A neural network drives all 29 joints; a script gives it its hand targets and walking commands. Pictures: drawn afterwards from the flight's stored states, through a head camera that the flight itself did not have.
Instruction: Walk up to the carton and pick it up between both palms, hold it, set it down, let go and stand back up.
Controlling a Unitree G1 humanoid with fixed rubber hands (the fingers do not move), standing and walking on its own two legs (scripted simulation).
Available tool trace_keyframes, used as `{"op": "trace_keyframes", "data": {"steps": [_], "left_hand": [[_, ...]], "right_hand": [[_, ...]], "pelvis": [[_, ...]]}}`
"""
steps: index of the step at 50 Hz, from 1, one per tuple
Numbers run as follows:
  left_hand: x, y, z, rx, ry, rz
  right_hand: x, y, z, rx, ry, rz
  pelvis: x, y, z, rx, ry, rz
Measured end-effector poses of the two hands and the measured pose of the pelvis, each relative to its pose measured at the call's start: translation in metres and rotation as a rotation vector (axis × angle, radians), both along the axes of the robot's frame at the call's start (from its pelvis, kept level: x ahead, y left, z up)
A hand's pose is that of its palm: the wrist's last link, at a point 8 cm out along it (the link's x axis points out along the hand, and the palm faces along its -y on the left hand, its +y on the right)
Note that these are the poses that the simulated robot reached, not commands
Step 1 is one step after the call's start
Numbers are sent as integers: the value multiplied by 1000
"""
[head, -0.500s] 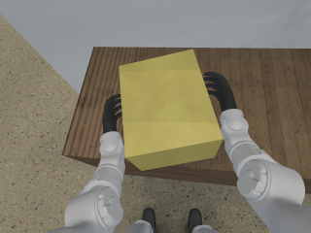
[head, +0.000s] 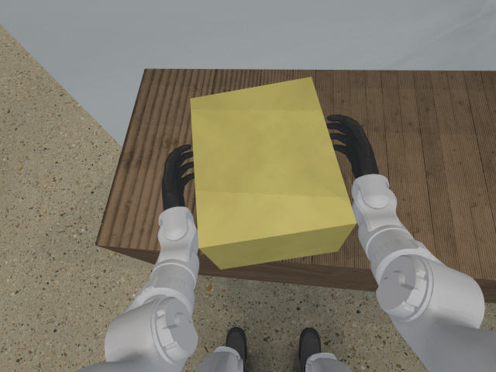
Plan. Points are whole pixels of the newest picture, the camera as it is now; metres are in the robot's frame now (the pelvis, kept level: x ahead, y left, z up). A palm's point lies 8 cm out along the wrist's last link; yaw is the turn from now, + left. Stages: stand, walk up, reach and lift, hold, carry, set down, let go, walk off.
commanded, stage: set down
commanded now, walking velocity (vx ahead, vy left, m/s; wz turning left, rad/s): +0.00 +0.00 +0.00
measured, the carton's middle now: (264, 176) +0.43 +0.04 -0.08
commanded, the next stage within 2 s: none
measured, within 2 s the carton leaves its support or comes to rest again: neither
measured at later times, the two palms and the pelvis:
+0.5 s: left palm (175, 197) +0.37 +0.18 -0.04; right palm (360, 165) +0.43 -0.12 -0.03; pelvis +0.00 +0.00 +0.00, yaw +0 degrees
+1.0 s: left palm (176, 199) +0.37 +0.19 -0.05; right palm (360, 170) +0.43 -0.12 -0.04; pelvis +0.00 +0.00 -0.01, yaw +0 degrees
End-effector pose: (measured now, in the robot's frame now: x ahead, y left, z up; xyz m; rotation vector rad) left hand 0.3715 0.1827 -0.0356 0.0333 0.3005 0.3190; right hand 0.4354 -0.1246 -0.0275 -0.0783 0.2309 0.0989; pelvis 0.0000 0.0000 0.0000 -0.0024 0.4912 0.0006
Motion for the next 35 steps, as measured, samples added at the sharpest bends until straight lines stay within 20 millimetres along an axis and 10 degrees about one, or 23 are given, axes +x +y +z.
{"op": "trace_keyframes", "data": {"steps": [35], "left_hand": [[1, 2, -4, 24, -13, -9]], "right_hand": [[-2, 1, -4, -30, 5, 3]], "pelvis": [[-3, 0, -3, 3, 4, -4]]}}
